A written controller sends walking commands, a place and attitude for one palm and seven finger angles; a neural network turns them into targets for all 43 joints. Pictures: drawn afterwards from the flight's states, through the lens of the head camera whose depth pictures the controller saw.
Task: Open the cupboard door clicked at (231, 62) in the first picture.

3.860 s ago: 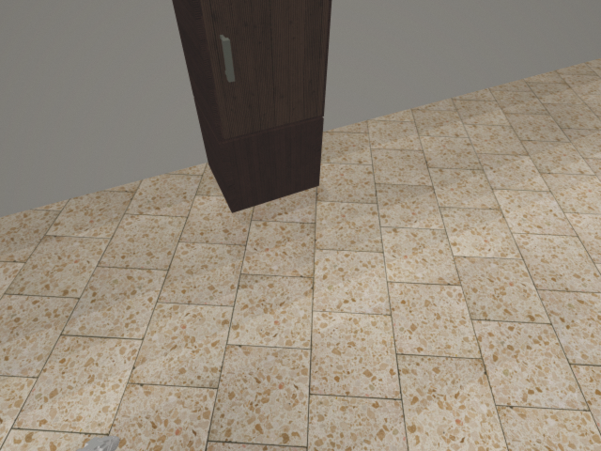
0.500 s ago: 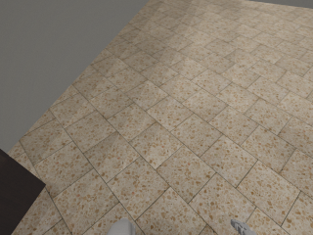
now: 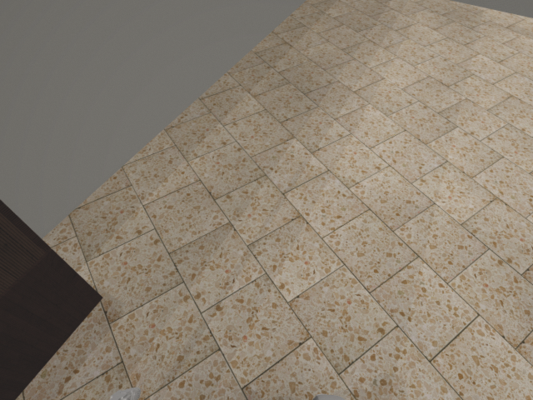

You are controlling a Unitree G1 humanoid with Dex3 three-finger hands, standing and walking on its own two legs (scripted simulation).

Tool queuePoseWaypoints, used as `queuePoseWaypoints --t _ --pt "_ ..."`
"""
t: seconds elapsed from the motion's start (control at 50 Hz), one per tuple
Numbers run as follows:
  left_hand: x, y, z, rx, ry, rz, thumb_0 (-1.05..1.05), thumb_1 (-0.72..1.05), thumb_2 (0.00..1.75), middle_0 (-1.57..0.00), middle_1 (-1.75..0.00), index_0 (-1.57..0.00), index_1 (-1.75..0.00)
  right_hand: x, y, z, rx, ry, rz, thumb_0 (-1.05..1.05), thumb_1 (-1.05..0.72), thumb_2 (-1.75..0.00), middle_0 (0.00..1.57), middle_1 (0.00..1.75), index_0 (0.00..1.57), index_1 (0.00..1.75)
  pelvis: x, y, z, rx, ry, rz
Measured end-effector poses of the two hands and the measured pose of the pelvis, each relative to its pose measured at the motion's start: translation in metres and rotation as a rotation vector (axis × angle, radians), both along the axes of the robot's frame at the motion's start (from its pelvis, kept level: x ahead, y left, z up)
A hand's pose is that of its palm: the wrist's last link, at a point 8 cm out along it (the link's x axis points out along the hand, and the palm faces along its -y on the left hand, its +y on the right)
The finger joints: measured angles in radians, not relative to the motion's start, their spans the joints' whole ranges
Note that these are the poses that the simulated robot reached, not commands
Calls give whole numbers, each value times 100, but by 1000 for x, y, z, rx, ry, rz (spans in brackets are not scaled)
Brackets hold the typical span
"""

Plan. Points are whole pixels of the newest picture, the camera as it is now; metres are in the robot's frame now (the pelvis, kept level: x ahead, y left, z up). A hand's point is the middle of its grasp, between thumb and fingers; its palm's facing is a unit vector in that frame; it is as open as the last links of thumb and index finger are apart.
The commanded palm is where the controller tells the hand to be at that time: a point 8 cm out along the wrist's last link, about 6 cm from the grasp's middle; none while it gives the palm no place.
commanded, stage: turn to face it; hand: left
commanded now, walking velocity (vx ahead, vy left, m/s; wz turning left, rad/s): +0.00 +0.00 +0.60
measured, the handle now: out of the picture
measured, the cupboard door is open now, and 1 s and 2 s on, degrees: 0 0 0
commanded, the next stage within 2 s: take the last steps up to it in 1.62 s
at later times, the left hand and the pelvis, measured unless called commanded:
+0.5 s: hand out of the picture -0.02 +0.17 -0.16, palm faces +0.36 -0.89 -0.28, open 7.4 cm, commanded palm none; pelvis +0.00 -0.04 +0.00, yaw +21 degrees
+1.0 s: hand out of the picture -0.02 +0.22 -0.15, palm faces +0.60 -0.74 -0.29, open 7.4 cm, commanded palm none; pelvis +0.01 -0.03 -0.01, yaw +38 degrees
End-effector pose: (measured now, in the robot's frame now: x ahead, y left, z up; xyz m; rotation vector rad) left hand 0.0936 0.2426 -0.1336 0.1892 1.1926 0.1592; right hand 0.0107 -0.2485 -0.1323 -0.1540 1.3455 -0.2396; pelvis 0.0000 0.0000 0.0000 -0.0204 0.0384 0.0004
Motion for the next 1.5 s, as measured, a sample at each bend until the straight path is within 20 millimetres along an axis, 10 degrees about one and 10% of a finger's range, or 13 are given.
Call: queuePoseWaypoints --t 0.14,0.34,0.62,0.82,1.06,1.24,1.5 --pt "9 -20 18 69 -126 44 1 91 90 -20 -30 -20 -30 13 -38 -21 33 9 58 0 -91 -90 20 30 21 30 -3 -33 -9 25 -7 94" --pt "-52 -35 29 77 -83 196 1 91 90 -20 -30 -20 -30 87 -53 -11 39 -45 251 0 -91 -90 19 30 20 30 -1 -50 2 70 -36 256" --pt "-213 -9 -21 5 191 514 1 91 90 -20 -30 -20 -30 214 51 9 -4 -243 624 0 -91 -90 19 30 20 30 -11 -15 -17 42 -15 440" --pt "-202 12 -2 25 77 605 1 91 90 -20 -30 -19 -30 215 80 21 6 -214 717 0 -91 -90 20 30 21 30 -7 -8 -1 7 -24 558" --pt "-149 -9 20 117 -112 644 1 91 90 -20 -30 -20 -30 221 56 -20 62 -97 750 0 -91 -90 20 30 21 30 14 -33 -12 37 -24 719" --pt "-191 -40 18 72 -44 772 1 90 90 -20 -30 -20 -30 230 73 -10 50 -29 860 1 -91 -90 19 30 20 30 15 -30 -2 60 -23 835" --pt "-310 -56 -22 -50 156 997 1 91 90 -20 -30 -20 -30 233 174 12 19 -170 1073 0 -91 -90 20 30 20 30 -16 5 -9 17 -24 940"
